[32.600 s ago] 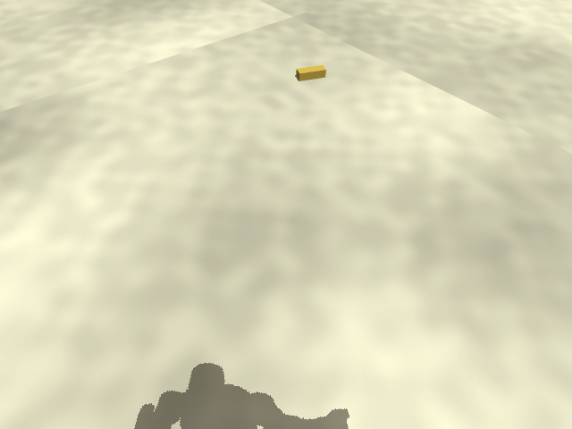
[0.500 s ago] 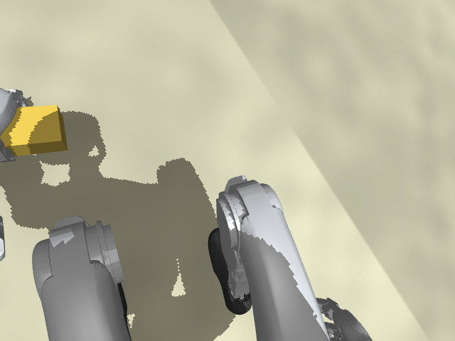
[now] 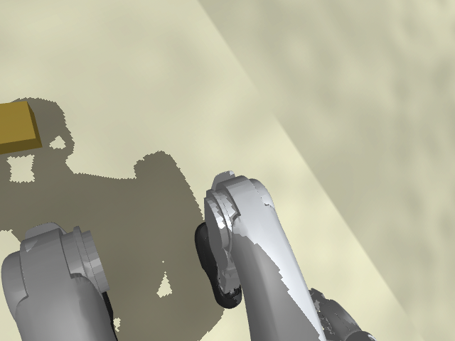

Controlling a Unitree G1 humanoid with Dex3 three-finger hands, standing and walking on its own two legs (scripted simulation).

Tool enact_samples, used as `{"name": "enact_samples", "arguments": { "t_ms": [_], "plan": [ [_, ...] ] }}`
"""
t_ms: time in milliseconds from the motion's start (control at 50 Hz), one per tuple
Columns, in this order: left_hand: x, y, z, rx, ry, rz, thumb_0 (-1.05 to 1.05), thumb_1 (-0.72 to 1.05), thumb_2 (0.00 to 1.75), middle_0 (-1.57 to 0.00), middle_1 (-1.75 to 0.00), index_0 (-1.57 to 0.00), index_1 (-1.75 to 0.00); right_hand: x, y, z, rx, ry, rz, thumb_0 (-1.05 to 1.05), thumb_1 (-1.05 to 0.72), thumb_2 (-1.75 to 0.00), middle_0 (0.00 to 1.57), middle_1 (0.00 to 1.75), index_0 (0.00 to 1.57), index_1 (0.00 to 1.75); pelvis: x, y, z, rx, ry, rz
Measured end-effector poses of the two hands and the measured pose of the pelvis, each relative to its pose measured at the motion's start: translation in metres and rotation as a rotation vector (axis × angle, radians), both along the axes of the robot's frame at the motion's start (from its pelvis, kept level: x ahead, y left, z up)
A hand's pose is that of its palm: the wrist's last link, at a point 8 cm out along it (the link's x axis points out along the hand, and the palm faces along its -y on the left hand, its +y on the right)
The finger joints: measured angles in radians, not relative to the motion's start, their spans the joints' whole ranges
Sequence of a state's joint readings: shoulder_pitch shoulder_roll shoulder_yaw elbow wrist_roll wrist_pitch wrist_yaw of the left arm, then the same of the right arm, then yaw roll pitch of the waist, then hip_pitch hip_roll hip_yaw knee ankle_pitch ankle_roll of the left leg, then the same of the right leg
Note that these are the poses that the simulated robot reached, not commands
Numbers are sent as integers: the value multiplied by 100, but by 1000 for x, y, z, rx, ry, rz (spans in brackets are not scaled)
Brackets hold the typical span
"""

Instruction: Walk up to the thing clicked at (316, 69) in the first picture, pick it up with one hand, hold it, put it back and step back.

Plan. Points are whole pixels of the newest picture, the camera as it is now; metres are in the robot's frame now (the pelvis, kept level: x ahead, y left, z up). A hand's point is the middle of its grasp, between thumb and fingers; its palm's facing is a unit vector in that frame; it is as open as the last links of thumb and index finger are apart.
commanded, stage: rest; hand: left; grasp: from above
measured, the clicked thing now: out of the picture +0.47 +0.29 -0.26
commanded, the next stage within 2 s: open in 0.56 s
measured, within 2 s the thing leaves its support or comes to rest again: neither
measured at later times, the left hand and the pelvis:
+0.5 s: hand out of the picture +0.47 +0.29 -0.24, palm faces -0.47 -0.11 -0.88, open 9.6 cm; pelvis +0.00 +0.01 +0.00, yaw -2 degrees
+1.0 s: hand out of the picture +0.46 +0.29 -0.25, palm faces -0.47 -0.10 -0.88, open 10.4 cm; pelvis -0.01 +0.01 +0.00, yaw -3 degrees
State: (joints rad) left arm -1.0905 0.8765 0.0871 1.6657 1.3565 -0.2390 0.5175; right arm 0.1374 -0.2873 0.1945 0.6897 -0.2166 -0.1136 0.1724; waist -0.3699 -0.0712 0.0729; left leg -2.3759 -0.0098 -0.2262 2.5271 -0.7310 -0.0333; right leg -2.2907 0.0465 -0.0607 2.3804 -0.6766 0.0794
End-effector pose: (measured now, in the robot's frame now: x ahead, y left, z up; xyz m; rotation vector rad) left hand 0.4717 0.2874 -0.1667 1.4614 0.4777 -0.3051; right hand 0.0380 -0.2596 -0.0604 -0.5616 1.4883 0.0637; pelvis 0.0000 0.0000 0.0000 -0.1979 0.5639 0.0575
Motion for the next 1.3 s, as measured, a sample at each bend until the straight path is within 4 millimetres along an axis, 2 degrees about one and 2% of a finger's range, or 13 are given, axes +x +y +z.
{"name": "enact_samples", "arguments": {
  "t_ms": [360, 600, 740, 960, 1300],
  "plan": [
    [0, 2, -18, -1, -7, 17, -3, 8, 36, -76, -47, -78, -41, -2, 6, 9, 11, 17, 56, 0, -91, -90, 20, 30, 20, 30, -1, 4, -2, -26, -21, -12],
    [2, 5, -18, -1, -8, 29, -2, 8, 36, -77, -46, -79, -41, 1, 9, 13, 21, -2, 87, 0, -91, -90, 20, 30, 20, 30, -3, 6, -1, -38, -39, -15],
    [2, 5, -18, -3, -5, 33, -2, 8, 36, -76, -47, -78, -41, -7, 9, 15, 18, 0, 90, 0, -91, -90, 20, 30, 20, 30, -6, 7, -3, -43, -55, -19],
    [-2, 6, -21, -7, -10, 8, -1, 6, 49, -61, -57, -62, -53, -17, 12, 18, 14, 28, 95, 0, -90, -90, 20, 30, 20, 30, -8, 7, -3, -48, -63, -25],
    [4, 10, -24, 5, -11, 33, 0, -19, 72, -35, -77, -36, -76, -2, 15, 18, 35, 6, 117, 0, -90, -90, 20, 30, 20, 30, -4, 8, -3, -54, -49, -23]
  ]
}}
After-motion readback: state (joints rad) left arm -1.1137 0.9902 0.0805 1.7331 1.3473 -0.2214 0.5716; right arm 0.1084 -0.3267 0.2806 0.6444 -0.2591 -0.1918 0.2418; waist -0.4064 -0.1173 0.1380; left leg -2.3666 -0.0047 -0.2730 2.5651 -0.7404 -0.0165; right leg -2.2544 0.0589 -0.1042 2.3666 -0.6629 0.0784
